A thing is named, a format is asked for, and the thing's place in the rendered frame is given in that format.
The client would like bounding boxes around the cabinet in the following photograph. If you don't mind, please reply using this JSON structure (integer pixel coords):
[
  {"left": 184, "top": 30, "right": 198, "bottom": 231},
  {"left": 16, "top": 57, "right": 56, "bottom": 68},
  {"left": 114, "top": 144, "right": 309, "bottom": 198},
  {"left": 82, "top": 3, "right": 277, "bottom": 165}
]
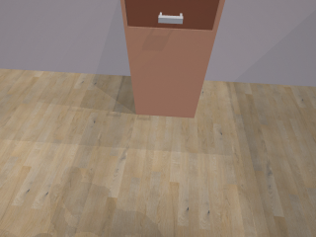
[{"left": 120, "top": 0, "right": 225, "bottom": 119}]

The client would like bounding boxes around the drawer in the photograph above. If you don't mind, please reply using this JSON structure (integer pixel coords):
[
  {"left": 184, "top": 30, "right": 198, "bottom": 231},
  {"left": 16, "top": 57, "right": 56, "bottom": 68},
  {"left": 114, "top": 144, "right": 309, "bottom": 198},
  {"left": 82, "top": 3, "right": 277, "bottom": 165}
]
[{"left": 125, "top": 0, "right": 220, "bottom": 31}]

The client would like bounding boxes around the handle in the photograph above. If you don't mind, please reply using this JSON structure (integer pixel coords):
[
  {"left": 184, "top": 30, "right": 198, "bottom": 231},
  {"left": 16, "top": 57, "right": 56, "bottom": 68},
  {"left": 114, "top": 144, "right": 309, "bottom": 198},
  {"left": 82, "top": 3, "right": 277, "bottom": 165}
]
[{"left": 158, "top": 12, "right": 184, "bottom": 25}]

